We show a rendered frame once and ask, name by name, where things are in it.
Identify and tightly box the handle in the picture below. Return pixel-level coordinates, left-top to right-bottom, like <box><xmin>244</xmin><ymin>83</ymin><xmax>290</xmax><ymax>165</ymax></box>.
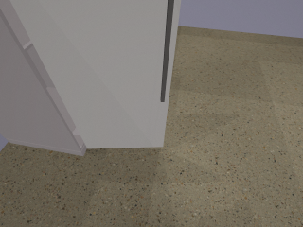
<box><xmin>160</xmin><ymin>0</ymin><xmax>174</xmax><ymax>102</ymax></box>

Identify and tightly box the fridge door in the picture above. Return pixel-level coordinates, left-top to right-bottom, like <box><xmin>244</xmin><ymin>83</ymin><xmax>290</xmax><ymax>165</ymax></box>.
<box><xmin>10</xmin><ymin>0</ymin><xmax>182</xmax><ymax>149</ymax></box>

